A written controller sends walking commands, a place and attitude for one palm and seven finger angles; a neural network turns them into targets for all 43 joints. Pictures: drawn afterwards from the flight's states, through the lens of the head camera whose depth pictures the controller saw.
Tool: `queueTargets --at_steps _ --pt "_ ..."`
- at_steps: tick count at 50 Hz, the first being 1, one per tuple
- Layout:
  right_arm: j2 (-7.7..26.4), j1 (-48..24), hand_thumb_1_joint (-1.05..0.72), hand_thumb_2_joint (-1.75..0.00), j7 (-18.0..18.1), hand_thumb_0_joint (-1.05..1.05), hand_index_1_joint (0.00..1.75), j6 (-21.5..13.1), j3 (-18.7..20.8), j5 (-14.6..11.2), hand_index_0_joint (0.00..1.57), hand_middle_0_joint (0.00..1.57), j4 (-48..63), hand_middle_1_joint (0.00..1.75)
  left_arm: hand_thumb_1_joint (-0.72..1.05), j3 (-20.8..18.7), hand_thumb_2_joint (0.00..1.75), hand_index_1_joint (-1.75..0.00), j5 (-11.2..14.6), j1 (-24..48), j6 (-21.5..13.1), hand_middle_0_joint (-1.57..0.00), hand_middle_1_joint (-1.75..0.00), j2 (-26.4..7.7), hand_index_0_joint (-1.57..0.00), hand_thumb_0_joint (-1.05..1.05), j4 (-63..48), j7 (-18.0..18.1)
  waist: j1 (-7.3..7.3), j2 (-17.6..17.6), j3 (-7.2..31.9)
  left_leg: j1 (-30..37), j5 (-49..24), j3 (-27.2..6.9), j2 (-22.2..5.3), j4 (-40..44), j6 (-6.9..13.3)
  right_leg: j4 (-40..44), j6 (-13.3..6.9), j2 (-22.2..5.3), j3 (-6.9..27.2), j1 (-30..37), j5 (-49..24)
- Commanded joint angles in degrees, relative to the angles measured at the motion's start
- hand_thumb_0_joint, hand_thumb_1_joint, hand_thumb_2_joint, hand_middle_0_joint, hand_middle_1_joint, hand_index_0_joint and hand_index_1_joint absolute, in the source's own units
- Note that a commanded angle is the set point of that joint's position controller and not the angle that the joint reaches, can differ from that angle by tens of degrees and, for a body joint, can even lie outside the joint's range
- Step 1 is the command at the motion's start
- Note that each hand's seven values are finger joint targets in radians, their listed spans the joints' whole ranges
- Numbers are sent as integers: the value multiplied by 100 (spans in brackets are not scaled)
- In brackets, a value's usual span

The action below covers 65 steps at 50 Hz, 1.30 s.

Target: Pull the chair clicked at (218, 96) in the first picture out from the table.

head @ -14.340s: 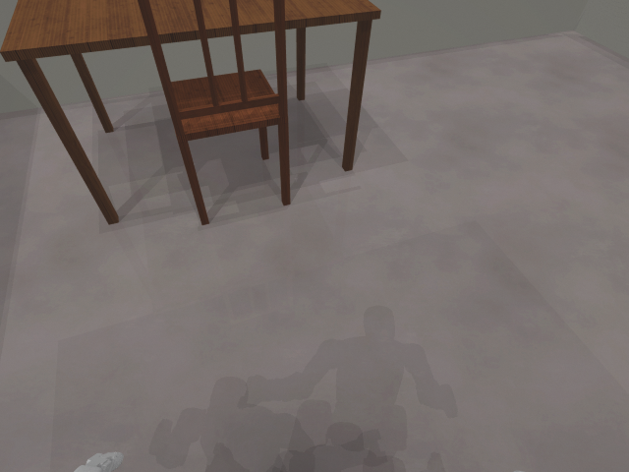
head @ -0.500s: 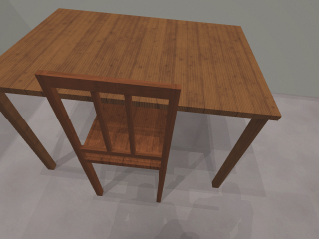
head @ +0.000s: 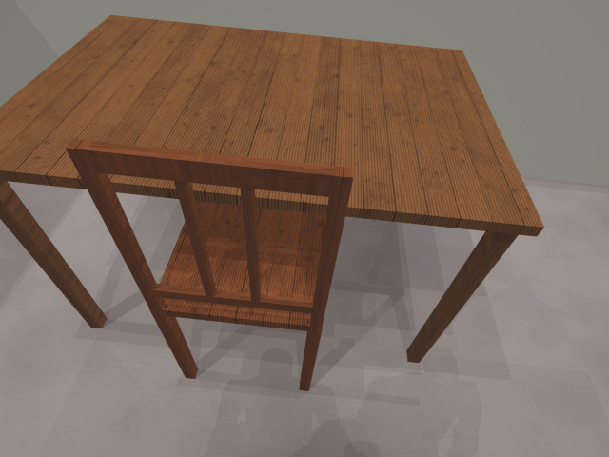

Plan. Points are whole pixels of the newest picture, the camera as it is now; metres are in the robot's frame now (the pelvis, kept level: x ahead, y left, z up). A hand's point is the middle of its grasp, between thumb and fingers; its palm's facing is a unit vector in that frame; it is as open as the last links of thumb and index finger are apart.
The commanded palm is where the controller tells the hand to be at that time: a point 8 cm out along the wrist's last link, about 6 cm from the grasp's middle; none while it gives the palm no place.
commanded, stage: shuffle to correct the standing spot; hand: left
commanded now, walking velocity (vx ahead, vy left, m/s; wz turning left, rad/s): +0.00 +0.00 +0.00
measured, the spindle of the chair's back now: (198, 245) +0.47 +0.22 -0.06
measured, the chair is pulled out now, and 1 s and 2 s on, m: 0.00 0.00 0.00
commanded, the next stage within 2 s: come to a stop and stand still in 0.26 s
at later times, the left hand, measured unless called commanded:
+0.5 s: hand out of the picture +0.02 +0.12 -0.18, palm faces -0.01 -0.98 -0.20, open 7.4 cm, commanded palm none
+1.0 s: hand out of the picture +0.00 +0.14 -0.18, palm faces +0.05 -0.98 -0.17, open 7.4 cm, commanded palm none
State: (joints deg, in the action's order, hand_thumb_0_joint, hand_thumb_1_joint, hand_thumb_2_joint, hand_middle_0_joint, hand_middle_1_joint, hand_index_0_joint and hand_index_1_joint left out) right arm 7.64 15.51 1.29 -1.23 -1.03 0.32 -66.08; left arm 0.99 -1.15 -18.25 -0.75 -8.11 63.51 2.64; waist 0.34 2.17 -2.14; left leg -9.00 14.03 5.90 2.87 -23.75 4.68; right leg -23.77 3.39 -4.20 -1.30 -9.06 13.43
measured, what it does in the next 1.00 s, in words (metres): stands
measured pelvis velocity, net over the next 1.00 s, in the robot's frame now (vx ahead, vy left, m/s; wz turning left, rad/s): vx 0.00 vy -0.02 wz -0.01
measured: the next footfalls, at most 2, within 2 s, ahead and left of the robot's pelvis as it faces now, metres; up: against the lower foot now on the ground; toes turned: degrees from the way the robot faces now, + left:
none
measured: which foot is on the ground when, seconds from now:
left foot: down 0.00-1.00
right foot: down 0.00-1.00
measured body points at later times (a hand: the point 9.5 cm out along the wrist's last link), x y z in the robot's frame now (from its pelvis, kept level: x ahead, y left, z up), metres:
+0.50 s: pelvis +0.02 -0.05 -0.01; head +0.04 -0.06 +0.44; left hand +0.02 +0.17 -0.16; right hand -0.03 -0.26 -0.17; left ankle -0.01 +0.06 -0.74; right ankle +0.02 -0.15 -0.74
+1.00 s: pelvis +0.00 -0.02 +0.00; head +0.00 -0.01 +0.45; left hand +0.00 +0.19 -0.17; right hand +0.03 -0.25 -0.15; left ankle +0.01 +0.06 -0.74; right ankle +0.02 -0.15 -0.74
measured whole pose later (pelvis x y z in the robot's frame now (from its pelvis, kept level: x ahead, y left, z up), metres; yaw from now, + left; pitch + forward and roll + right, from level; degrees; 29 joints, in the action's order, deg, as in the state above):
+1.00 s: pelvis +0.00 -0.02 +0.00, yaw -1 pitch -1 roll +0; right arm 9.0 14.6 1.3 0.1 0.1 0.7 -62.8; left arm -0.3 -1.5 -18.0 0.1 -8.6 61.5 2.3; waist 1.7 1.9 -0.4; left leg -10.2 13.3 5.4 1.1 -24.4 2.8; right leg -25.3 0.3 -2.6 -4.9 -11.6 12.5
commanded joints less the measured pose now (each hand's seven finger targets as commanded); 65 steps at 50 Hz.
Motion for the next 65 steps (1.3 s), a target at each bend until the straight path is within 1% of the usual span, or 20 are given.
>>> queueTargets --at_steps 1,4,10,12,15,18,20,21,22,23,25,28,31,33,36,39,41,43,50,65 --pt "587 373 -90 -90 33 0 30 -92 115 -13 20 20 127 30 90 -101 90 -30 32 -502 -47 -20 -30 -416 -20 0 -77 23 -14 -261 -191 -101 -917 -890 -891 701 -245 178 -338 -267 153 -87 -711" --pt "564 415 -90 -90 51 0 30 -101 114 -9 20 20 92 30 90 -94 90 -30 36 -540 -43 -20 -30 -363 -20 0 -39 18 -33 -186 -182 -13 -931 -903 -925 722 -242 174 -325 -226 140 -122 -670" --pt "671 551 -90 -90 145 0 30 -59 227 27 20 20 24 30 90 -144 90 -30 -4 -470 73 -20 -30 -297 -20 0 -67 -49 -113 -527 -396 136 -513 -1285 -1352 987 -158 -231 -292 5 -105 -680 -86" --pt "725 668 -90 -90 203 0 30 -34 284 53 20 20 13 30 90 -190 90 -30 -23 -427 134 -20 -30 -273 -20 0 -133 -85 -155 -636 -382 304 -699 -1451 -1588 970 -12 -580 -309 90 -153 -1008 277" --pt "783 757 -90 -90 248 0 30 7 343 101 20 20 43 30 90 -279 90 -30 -62 -267 230 -20 -30 -292 -20 0 -316 -141 -217 -770 -448 141 -753 -1680 -1986 948 416 -1543 -367 74 -131 -1430 1103" --pt "817 677 -90 -90 256 0 30 10 383 146 20 20 120 30 90 -348 90 -30 -56 -184 238 -20 -30 -212 -20 0 -496 -205 -176 -740 -319 6 -1237 -1615 -2065 711 552 -1591 -421 99 -82 -1413 1149" --pt "727 427 -90 -90 226 0 30 4 340 126 20 20 161 30 90 -340 90 -30 -22 -555 162 -20 -30 -76 -20 0 -390 -182 73 -706 -84 -401 -1297 -1109 -1691 273 280 -595 -412 147 -123 -479 304" --pt "591 415 -90 -90 193 0 30 -13 297 91 20 20 158 30 90 -322 90 -30 -11 -758 77 -20 -30 -126 -20 0 -295 -147 144 -410 27 -668 -932 -774 -1296 -125 7 65 -441 32 86 90 -488" --pt "286 502 -90 -90 151 0 30 -30 222 27 20 20 179 30 90 -296 90 -30 3 -814 -28 -20 -30 -343 -20 0 -195 -81 59 277 105 -1063 -13 -321 -776 -438 -269 238 -606 -569 765 533 -1464" --pt "80 549 -90 -90 98 0 30 3 146 7 20 20 173 30 90 -263 90 -30 55 -723 -94 -20 -30 -568 -20 0 -162 -43 -20 571 27 -1129 966 -129 -492 -449 -426 455 -818 -1092 1078 460 -1844" --pt "85 517 -90 -90 87 0 30 89 147 22 20 20 109 30 90 -238 90 -30 60 -536 -191 -20 -30 -582 -20 0 -196 -4 -28 844 -153 -725 1085 -252 -578 -839 -447 716 -905 -1145 1188 -92 -2236" --pt "93 647 -90 -90 104 0 30 94 160 -32 20 20 44 30 90 -245 90 -30 72 -480 -210 -20 -30 -626 -20 0 -212 67 -25 306 70 -831 764 -308 -579 -634 -486 176 -898 -1124 962 548 -4235" --pt "222 525 -90 -90 109 0 30 154 205 -45 20 20 177 30 90 -318 90 -30 51 -504 -171 -20 -30 -780 -20 0 -281 118 60 395 289 -922 760 -320 -564 -636 -544 -40 -1043 -1288 1084 801 -4668" --pt "249 359 -90 -90 108 0 30 201 231 -38 20 20 261 30 90 -354 90 -30 32 -477 -129 -20 -30 -831 -20 0 -303 125 108 239 207 -951 848 -304 -534 -784 -571 54 -1190 -1394 1186 675 -4295" --pt "271 275 -90 -90 68 0 30 227 254 -26 20 20 358 30 90 -378 90 -30 6 -300 -92 -20 -30 -858 -20 0 -387 112 47 431 141 -687 622 -317 -507 -647 -583 152 -1278 -1350 1156 197 -3225" --pt "299 409 -90 -90 13 0 30 204 246 -2 20 20 323 30 90 -344 90 -30 8 7 -36 -20 -30 -758 -20 0 -495 65 -95 264 -96 70 46 -338 -563 53 -490 376 -916 -887 797 -745 -885" --pt "401 327 -90 -90 -15 0 30 165 233 30 20 20 332 30 90 -308 90 -30 3 41 20 -20 -30 -614 -20 0 -510 27 -59 -333 -413 26 -16 -647 -803 323 -348 397 -661 -458 484 -1108 404" --pt "464 255 -90 -90 -12 0 30 116 208 27 20 20 370 30 90 -274 90 -30 -11 -83 39 -20 -30 -524 -20 0 -474 5 26 -496 -543 -452 281 -954 -1000 690 -202 347 -498 -205 223 -752 423" --pt "628 237 -90 -90 -11 0 30 63 181 35 20 20 461 30 90 -198 90 -30 -13 -415 27 -20 -30 -422 -20 0 -298 -30 84 -528 -462 -783 1026 -1166 -1022 1157 -198 242 -458 -183 58 -341 160" --pt "396 753 -90 -90 71 0 30 -90 77 -15 20 20 124 30 90 -143 90 -30 40 -705 -55 -20 -30 -245 -20 0 3 13 30 -177 -120 -71 -1062 -890 -947 742 -191 176 -437 -261 93 -126 -713"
